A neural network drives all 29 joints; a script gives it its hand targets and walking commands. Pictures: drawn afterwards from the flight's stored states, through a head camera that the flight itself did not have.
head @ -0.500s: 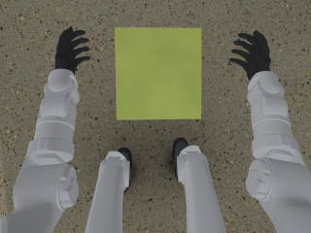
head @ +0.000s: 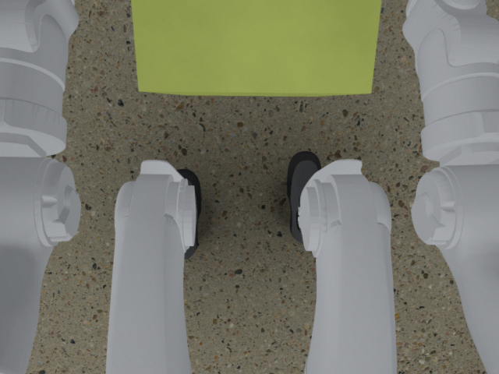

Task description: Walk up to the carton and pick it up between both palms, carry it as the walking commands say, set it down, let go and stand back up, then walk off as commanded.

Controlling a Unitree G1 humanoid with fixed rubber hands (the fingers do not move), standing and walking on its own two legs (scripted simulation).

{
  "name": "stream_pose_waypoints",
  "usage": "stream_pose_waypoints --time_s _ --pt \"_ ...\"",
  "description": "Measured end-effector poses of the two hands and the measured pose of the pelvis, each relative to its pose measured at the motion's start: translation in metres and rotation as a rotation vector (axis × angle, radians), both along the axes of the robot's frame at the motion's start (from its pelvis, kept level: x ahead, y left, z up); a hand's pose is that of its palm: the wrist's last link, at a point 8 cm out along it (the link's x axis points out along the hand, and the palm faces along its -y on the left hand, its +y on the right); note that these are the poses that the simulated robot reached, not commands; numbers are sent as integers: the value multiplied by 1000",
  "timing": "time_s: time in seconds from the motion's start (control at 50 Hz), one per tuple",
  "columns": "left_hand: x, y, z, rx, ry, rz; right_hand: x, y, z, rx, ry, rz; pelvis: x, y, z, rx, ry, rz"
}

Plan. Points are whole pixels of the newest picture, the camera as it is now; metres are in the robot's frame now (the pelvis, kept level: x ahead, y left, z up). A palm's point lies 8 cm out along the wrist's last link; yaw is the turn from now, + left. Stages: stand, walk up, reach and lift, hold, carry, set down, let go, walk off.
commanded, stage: reach and lift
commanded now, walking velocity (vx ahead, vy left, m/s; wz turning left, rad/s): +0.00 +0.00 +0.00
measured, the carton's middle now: out of the picture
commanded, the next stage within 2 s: none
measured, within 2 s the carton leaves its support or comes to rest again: leaves its support in 1.86 s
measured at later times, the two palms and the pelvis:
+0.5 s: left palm out of the picture +0.56 +0.20 -0.23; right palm out of the picture +0.54 -0.23 -0.24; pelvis +0.03 +0.01 -0.06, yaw +0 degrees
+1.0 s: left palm out of the picture +0.56 +0.16 -0.24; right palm out of the picture +0.55 -0.21 -0.23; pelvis +0.02 +0.01 -0.04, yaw +0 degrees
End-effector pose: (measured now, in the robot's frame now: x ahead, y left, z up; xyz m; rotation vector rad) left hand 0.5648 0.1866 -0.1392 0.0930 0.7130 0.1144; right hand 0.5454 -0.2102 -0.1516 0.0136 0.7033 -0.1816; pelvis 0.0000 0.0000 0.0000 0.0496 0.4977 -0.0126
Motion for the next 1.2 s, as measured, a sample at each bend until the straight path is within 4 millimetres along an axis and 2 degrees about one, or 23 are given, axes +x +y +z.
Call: stream_pose_waypoints --time_s 0.14,0.24,0.3,0.36,0.42,0.48,0.56,0.68,0.8,0.92,1.04,1.12,1.2 --pt "10 -5 -43 -19 2 2 -5 -16 -37 -61 47 -34 14 9 -21 -19 15 2" --pt "4 -3 -80 -11 18 -16 -11 -27 -69 -86 71 -39 25 14 -34 -36 41 6" --pt "-4 -4 -98 -11 12 -31 -13 -25 -87 -70 60 -26 30 14 -43 -39 54 8" --pt "-13 -2 -108 -8 14 -45 -15 -17 -96 -42 37 -7 31 14 -50 -40 53 8" --pt "-15 7 -109 1 22 -15 -13 -16 -97 -45 39 4 30 13 -56 -34 43 9" --pt "-11 12 -99 0 7 3 -8 -19 -88 -41 16 -20 27 11 -58 -29 28 17" --pt "-1 10 -79 -10 -31 -1 -4 -21 -73 -40 -8 -23 24 8 -57 -23 5 17" --pt "6 1 -67 -6 -1 -12 -4 -19 -67 -43 29 -16 24 7 -53 -21 47 20" --pt "0 -9 -71 -9 18 -15 -7 -13 -69 -34 25 -2 28 8 -49 -24 101 15" --pt "-6 -15 -84 -28 16 -17 -6 1 -77 -28 26 14 25 8 -45 -26 88 15" --pt "-7 -26 -102 -34 19 -59 1 -3 -85 -42 13 -11 21 11 -47 -32 54 15" --pt "-1 -32 -97 -39 -6 -74 2 5 -89 -28 30 6 22 12 -50 -36 51 14" --pt "3 -37 -89 -52 -27 -59 3 8 -81 -32 20 9 22 12 -48 -36 43 18"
